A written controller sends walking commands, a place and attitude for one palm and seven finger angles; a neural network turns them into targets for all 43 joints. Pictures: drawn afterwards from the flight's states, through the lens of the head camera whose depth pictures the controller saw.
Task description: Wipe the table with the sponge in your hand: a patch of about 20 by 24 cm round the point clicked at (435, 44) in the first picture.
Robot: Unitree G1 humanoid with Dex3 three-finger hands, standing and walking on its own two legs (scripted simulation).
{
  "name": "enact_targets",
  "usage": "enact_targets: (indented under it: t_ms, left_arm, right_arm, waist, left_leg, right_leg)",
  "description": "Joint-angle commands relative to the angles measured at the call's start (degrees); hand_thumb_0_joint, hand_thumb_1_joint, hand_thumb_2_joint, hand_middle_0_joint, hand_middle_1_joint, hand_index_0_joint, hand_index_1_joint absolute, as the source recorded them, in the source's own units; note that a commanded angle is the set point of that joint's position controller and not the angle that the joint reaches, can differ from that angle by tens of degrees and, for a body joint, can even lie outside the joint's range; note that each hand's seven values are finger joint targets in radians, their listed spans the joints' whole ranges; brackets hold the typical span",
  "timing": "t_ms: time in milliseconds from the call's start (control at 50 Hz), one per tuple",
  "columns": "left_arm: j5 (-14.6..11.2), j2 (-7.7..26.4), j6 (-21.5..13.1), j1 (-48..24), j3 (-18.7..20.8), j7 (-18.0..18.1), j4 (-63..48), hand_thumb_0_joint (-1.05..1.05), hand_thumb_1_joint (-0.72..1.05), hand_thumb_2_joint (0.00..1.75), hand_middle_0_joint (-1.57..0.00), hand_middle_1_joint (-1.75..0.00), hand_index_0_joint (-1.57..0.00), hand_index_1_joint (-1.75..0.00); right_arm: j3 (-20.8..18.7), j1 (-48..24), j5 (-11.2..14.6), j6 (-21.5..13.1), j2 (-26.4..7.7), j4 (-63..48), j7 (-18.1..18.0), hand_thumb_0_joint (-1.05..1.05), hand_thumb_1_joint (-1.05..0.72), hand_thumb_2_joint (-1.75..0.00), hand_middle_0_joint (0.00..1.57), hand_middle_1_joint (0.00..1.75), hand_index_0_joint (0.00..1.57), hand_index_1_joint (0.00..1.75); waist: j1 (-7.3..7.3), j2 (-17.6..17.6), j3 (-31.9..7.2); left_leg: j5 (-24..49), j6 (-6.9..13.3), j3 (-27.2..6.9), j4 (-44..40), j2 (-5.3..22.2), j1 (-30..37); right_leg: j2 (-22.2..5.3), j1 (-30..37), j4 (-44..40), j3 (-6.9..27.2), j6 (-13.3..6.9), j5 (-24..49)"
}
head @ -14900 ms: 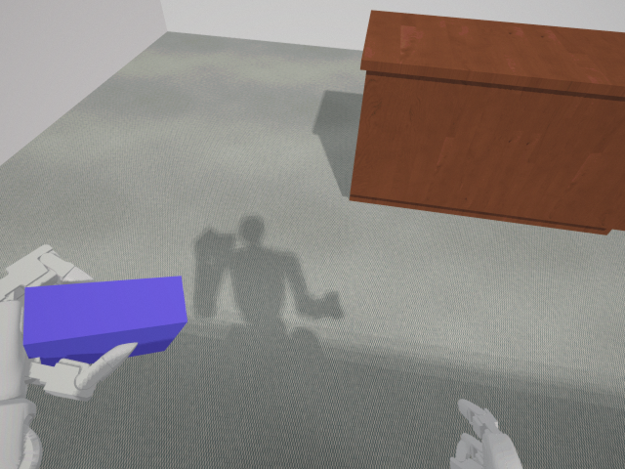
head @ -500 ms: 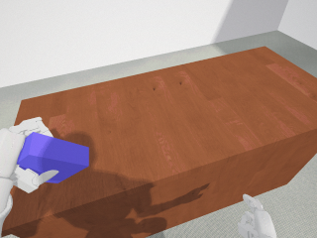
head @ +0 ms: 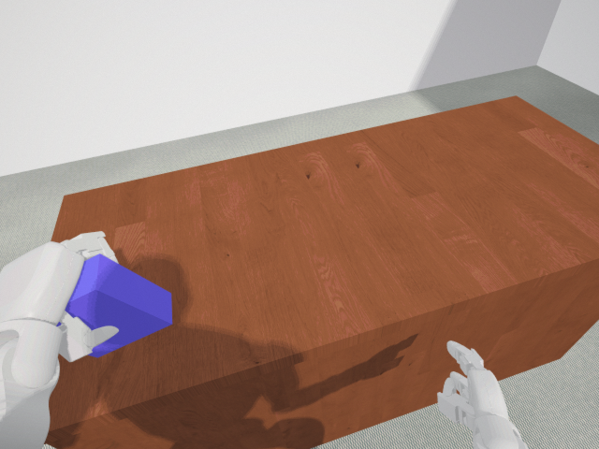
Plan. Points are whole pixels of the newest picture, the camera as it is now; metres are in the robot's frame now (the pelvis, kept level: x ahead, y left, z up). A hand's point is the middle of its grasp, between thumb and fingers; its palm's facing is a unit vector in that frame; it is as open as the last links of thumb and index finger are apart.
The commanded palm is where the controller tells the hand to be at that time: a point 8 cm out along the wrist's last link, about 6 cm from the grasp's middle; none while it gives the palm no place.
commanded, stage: turn the palm down, sponge in hand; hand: left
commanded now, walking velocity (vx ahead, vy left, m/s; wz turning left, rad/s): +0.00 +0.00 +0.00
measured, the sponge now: (111, 315) +0.22 +0.28 +0.10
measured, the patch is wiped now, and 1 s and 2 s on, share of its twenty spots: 0.00 0.00 0.00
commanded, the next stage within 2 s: move the sponge above the wiping area in 0.90 s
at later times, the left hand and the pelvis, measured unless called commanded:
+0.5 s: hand (73, 298) +0.22 +0.30 +0.14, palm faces +0.09 -0.09 -0.99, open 8.8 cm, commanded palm +0.18 +0.30 +0.20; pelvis -0.01 +0.02 +0.01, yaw +0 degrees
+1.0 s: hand (82, 301) +0.22 +0.29 +0.14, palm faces +0.08 -0.07 -0.99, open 8.8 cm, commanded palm +0.18 +0.29 +0.20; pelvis -0.01 +0.00 +0.01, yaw +0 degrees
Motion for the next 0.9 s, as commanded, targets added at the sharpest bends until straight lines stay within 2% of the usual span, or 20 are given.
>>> enact_targets:
  t_ms: [0, 80, 100, 180, 220, 280, 300, 340, 380, 420, 480, 500, 540, 580, 600, 680, 760, 780, 820, 880]
  left_arm:
    - [5.6, 13.0, -0.9, -13.1, 6.8, 1.0, -11.9, 0.0, 0.1, 1.3, -1.2, -1.6, -1.2, -1.6]
    - [8.5, 14.6, 0.0, -14.2, 7.9, 1.4, -10.8, 0.0, 0.1, 1.3, -1.2, -1.6, -1.2, -1.6]
    - [9.3, 12.7, 0.3, -15.5, 5.3, 1.2, -10.1, 0.0, 0.1, 1.3, -1.2, -1.6, -1.2, -1.6]
    - [11.5, 13.8, 1.8, -17.3, 5.5, 1.0, -10.0, 0.0, 0.1, 1.3, -1.2, -1.6, -1.2, -1.6]
    - [12.7, 11.3, 2.6, -17.3, 2.3, 0.2, -7.3, 0.0, 0.1, 1.3, -1.2, -1.6, -1.2, -1.6]
    - [14.9, 13.2, 3.6, -20.3, 2.5, -0.7, -8.3, 0.0, 0.1, 1.3, -1.2, -1.6, -1.2, -1.6]
    - [15.5, 11.6, 3.7, -20.0, 0.7, -1.2, -7.3, 0.0, 0.1, 1.3, -1.2, -1.6, -1.2, -1.6]
    - [16.7, 12.7, 3.6, -19.2, 1.2, -1.8, -5.9, 0.0, 0.1, 1.3, -1.2, -1.6, -1.2, -1.6]
    - [17.5, 14.2, 3.3, -19.6, 3.1, -1.5, -8.1, 0.0, 0.1, 1.3, -1.2, -1.6, -1.2, -1.6]
    - [18.2, 11.8, 3.2, -18.9, 0.7, -1.6, -6.1, 0.0, 0.1, 1.3, -1.2, -1.6, -1.2, -1.6]
    - [19.8, 14.4, 3.8, -20.4, 3.0, -1.2, -5.4, 0.0, 0.1, 1.3, -1.2, -1.6, -1.2, -1.6]
    - [19.4, 11.6, 3.9, -20.2, 0.3, -1.4, -4.8, 0.0, 0.1, 1.3, -1.2, -1.6, -1.2, -1.6]
    - [18.5, 12.1, 3.4, -19.5, 1.0, -1.4, -3.9, 0.0, 0.1, 1.3, -1.2, -1.6, -1.2, -1.6]
    - [19.1, 14.6, 3.2, -21.3, 3.0, -1.3, -6.0, 0.0, 0.1, 1.3, -1.2, -1.6, -1.2, -1.6]
    - [18.2, 10.0, 3.2, -19.2, -0.6, -1.6, -4.8, 0.0, 0.1, 1.3, -1.2, -1.6, -1.2, -1.6]
    - [18.7, 13.5, 2.3, -19.8, 2.4, -1.3, -6.0, 0.0, 0.1, 1.3, -1.2, -1.6, -1.2, -1.6]
    - [18.7, 12.1, 1.9, -20.1, 1.0, -1.2, -4.2, 0.0, 0.1, 1.3, -1.2, -1.6, -1.2, -1.6]
    - [18.8, 14.1, 2.0, -20.5, 3.1, -0.8, -5.3, 0.0, 0.1, 1.3, -1.2, -1.6, -1.2, -1.6]
    - [18.6, 11.2, 1.8, -20.0, 0.5, -0.8, -4.4, 0.0, 0.1, 1.3, -1.2, -1.6, -1.2, -1.6]
    - [19.3, 14.0, 2.3, -21.4, 2.7, -0.7, -4.5, 0.0, 0.1, 1.3, -1.2, -1.6, -1.2, -1.6]
  right_arm:
    - [-1.7, -13.0, -0.3, -2.7, -5.7, -9.9, -0.3, 0.0, -0.9, -0.9, 0.2, 0.3, 0.2, 0.3]
    - [-1.5, -14.9, -0.2, -2.1, -5.6, -9.0, 0.2, 0.0, -0.9, -0.9, 0.2, 0.3, 0.2, 0.3]
    - [-1.2, -14.8, -0.4, -2.0, -5.5, -9.0, 0.3, 0.0, -0.9, -0.9, 0.2, 0.3, 0.2, 0.3]
    - [-1.2, -17.2, 0.0, -1.3, -5.5, -8.4, 1.0, 0.0, -0.9, -0.9, 0.2, 0.3, 0.2, 0.3]
    - [-1.2, -16.1, 0.0, -0.9, -5.4, -8.0, 1.2, 0.0, -0.9, -0.9, 0.2, 0.3, 0.2, 0.3]
    - [-0.9, -18.5, 0.1, -0.7, -5.5, -8.0, 1.3, 0.0, -0.9, -0.9, 0.2, 0.3, 0.2, 0.3]
    - [-0.9, -17.7, -0.3, -0.7, -5.5, -8.1, 1.4, 0.0, -0.9, -0.9, 0.2, 0.3, 0.2, 0.3]
    - [-1.1, -17.4, -0.4, -0.3, -5.7, -7.6, 1.7, 0.0, -0.9, -0.9, 0.2, 0.3, 0.2, 0.3]
    - [-1.0, -18.9, -0.2, -0.4, -5.3, -7.9, 2.1, 0.0, -0.9, -0.9, 0.2, 0.3, 0.2, 0.3]
    - [-1.0, -17.9, -0.1, -0.4, -4.8, -7.4, 2.5, 0.0, -0.9, -0.9, 0.2, 0.3, 0.2, 0.3]
    - [-1.1, -19.7, -0.2, -0.2, -5.3, -7.1, 2.8, 0.0, -0.9, -0.9, 0.2, 0.3, 0.2, 0.3]
    - [-1.1, -19.0, -0.3, -0.3, -5.2, -7.4, 2.8, 0.0, -0.9, -0.9, 0.2, 0.3, 0.2, 0.3]
    - [-1.5, -18.5, -0.2, -0.3, -5.3, -6.9, 2.7, 0.0, -0.9, -0.9, 0.2, 0.3, 0.2, 0.3]
    - [-1.1, -20.2, -0.2, -0.7, -5.3, -7.1, 2.6, 0.0, -0.9, -0.9, 0.2, 0.3, 0.2, 0.3]
    - [-1.4, -19.0, -0.1, -0.9, -4.9, -7.4, 2.5, 0.0, -0.9, -0.9, 0.2, 0.3, 0.2, 0.3]
    - [-1.5, -19.6, -0.1, -1.2, -5.1, -6.9, 2.5, 0.0, -0.9, -0.9, 0.2, 0.3, 0.2, 0.3]
    - [-1.7, -18.3, -0.3, -1.1, -5.0, -6.6, 2.5, 0.0, -0.9, -0.9, 0.2, 0.3, 0.2, 0.3]
    - [-1.5, -19.6, -0.2, -1.5, -5.1, -6.6, 2.5, 0.0, -0.9, -0.9, 0.2, 0.3, 0.2, 0.3]
    - [-1.7, -18.5, -0.1, -1.6, -4.7, -6.5, 2.5, 0.0, -0.9, -0.9, 0.2, 0.3, 0.2, 0.3]
    - [-1.5, -20.1, -0.1, -1.6, -5.1, -6.6, 2.4, 0.0, -0.9, -0.9, 0.2, 0.3, 0.2, 0.3]
  waist:
    - [0.55, -0.2, -9.0]
    - [1.27, 0.4, -8.5]
    - [1.11, 1.2, -9.3]
    - [1.48, 1.7, -9.4]
    - [0.95, 0.1, -9.4]
    - [1.55, 1.3, -9.3]
    - [1.51, 1.2, -10.2]
    - [1.67, -0.8, -10.5]
    - [2.26, 1.2, -10.8]
    - [1.7, -0.4, -10.4]
    - [2.62, -0.1, -9.9]
    - [2.21, -0.2, -10.3]
    - [2.03, -2.1, -10.3]
    - [2.61, -0.1, -10.4]
    - [1.77, -1.4, -10.3]
    - [2.05, -0.8, -9.9]
    - [1.85, -1.7, -9.9]
    - [2.29, -0.7, -9.5]
    - [1.62, -1.3, -9.8]
    - [2.51, -0.4, -9.5]
  left_leg:
    - [11.9, 1.9, -1.2, -4.7, -0.8, 4.6]
    - [10.9, 1.6, -2.4, -6.4, -0.9, 4.8]
    - [11.2, 1.7, -2.1, -6.5, -0.9, 4.8]
    - [11.6, 1.5, -3.3, -7.6, -0.9, 5.1]
    - [11.6, 1.5, -3.5, -8.1, -0.6, 4.8]
    - [10.8, 1.8, -3.8, -8.5, -1.2, 5.2]
    - [11.9, 2.0, -3.5, -8.3, -1.2, 5.3]
    - [12.7, 1.9, -4.2, -8.6, -1.1, 5.3]
    - [12.5, 2.0, -4.4, -8.5, -1.3, 5.3]
    - [13.9, 1.9, -4.4, -8.4, -1.2, 5.4]
    - [12.6, 2.0, -4.6, -8.4, -1.6, 5.1]
    - [12.7, 2.2, -3.9, -8.3, -1.6, 5.1]
    - [11.9, 2.0, -4.2, -8.5, -1.5, 5.4]
    - [11.6, 2.1, -4.5, -8.4, -1.9, 5.9]
    - [11.9, 2.4, -3.5, -7.7, -1.8, 5.7]
    - [11.0, 2.2, -4.2, -7.9, -1.9, 6.2]
    - [12.1, 2.1, -4.0, -8.1, -1.9, 6.1]
    - [11.1, 2.1, -4.3, -7.9, -2.1, 6.2]
    - [12.2, 2.1, -3.7, -7.8, -2.0, 6.4]
    - [10.7, 2.1, -4.2, -8.1, -2.4, 6.5]
  right_leg:
    - [0.0, 1.6, -6.7, 1.7, -1.3, 7.7]
    - [0.6, 2.5, -7.4, 3.0, -2.0, 6.2]
    - [0.2, 2.9, -7.3, 1.8, -1.9, 6.7]
    - [0.7, 3.9, -7.6, 3.5, -2.6, 7.0]
    - [0.1, 3.9, -7.6, 2.0, -2.2, 6.6]
    - [0.8, 4.2, -7.9, 4.0, -2.9, 6.6]
    - [0.4, 4.8, -7.6, 2.5, -2.7, 7.8]
    - [0.2, 5.0, -7.8, 2.9, -2.6, 7.9]
    - [0.8, 5.8, -7.7, 4.8, -3.2, 7.6]
    - [0.1, 5.3, -7.8, 3.4, -2.8, 7.9]
    - [0.7, 5.0, -8.3, 5.8, -3.4, 7.0]
    - [0.3, 5.3, -8.1, 3.8, -3.1, 7.8]
    - [0.0, 5.0, -8.7, 4.0, -2.6, 6.7]
    - [0.6, 4.8, -8.8, 6.2, -3.3, 6.6]
    - [0.1, 4.9, -8.7, 4.0, -2.7, 6.9]
    - [0.5, 4.2, -9.5, 6.7, -3.1, 5.5]
    - [-0.4, 4.6, -9.5, 5.0, -2.6, 6.9]
    - [0.4, 4.1, -9.8, 7.1, -3.3, 5.5]
    - [-0.3, 4.4, -9.6, 5.5, -2.7, 6.6]
    - [0.3, 3.8, -9.9, 7.4, -3.3, 5.1]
